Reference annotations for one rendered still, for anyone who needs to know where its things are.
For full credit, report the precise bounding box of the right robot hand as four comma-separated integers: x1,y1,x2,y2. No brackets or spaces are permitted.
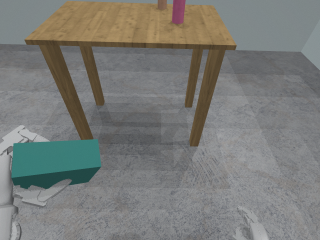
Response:
232,205,270,240

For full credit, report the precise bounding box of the left robot forearm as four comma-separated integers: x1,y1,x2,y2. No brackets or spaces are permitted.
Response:
0,204,22,240

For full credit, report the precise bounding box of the left robot hand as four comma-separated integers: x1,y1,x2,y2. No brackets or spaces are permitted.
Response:
0,125,72,208

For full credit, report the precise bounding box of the sponge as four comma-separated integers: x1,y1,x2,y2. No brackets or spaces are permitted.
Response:
11,139,102,189

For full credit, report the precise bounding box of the table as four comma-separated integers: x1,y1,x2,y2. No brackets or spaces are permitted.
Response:
24,1,237,147

